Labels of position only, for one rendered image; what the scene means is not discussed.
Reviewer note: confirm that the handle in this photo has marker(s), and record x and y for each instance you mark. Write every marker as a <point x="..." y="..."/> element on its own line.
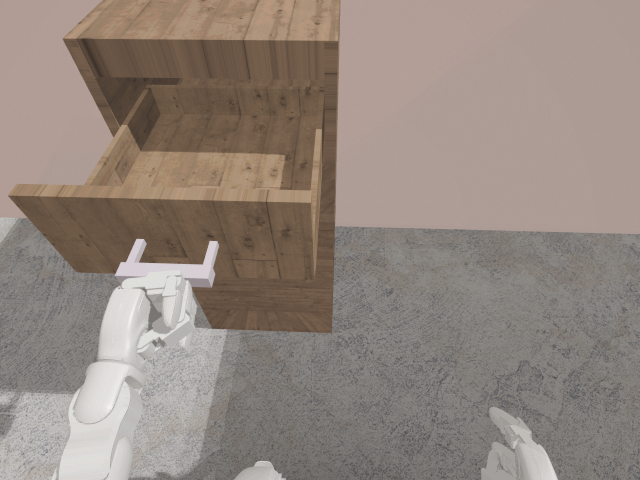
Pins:
<point x="197" y="274"/>

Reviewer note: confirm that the robot left forearm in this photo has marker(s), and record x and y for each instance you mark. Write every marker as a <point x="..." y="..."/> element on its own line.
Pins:
<point x="101" y="418"/>

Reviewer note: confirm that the cabinet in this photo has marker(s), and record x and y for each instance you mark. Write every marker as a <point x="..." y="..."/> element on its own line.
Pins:
<point x="122" y="46"/>

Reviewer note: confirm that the robot left hand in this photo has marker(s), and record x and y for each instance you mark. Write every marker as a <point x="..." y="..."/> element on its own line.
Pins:
<point x="129" y="313"/>

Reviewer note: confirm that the robot right hand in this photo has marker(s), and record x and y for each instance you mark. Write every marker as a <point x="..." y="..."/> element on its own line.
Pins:
<point x="529" y="462"/>

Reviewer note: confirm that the drawer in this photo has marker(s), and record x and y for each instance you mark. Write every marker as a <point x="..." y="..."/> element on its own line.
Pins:
<point x="241" y="165"/>

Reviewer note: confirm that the robot left shin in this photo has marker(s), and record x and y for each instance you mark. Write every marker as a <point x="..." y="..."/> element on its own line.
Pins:
<point x="264" y="464"/>

